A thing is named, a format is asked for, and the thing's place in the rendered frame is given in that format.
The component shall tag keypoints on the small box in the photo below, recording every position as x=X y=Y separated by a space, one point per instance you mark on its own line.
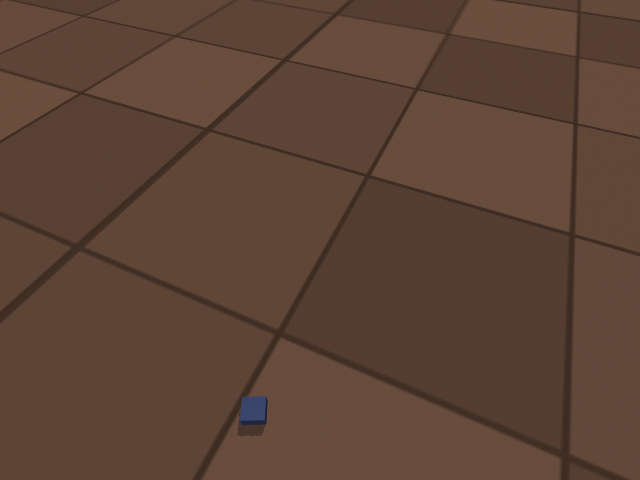
x=254 y=410

